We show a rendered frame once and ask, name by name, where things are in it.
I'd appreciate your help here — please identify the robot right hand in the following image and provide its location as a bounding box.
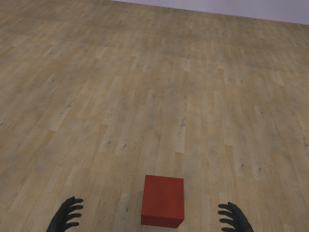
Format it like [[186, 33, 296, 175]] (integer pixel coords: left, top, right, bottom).
[[218, 202, 254, 232]]

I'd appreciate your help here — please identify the carton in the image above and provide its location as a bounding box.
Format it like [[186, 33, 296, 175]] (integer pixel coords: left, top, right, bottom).
[[141, 175, 184, 228]]

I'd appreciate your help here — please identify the robot left hand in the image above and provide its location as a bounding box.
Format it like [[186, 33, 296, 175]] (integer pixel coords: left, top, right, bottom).
[[46, 196, 84, 232]]

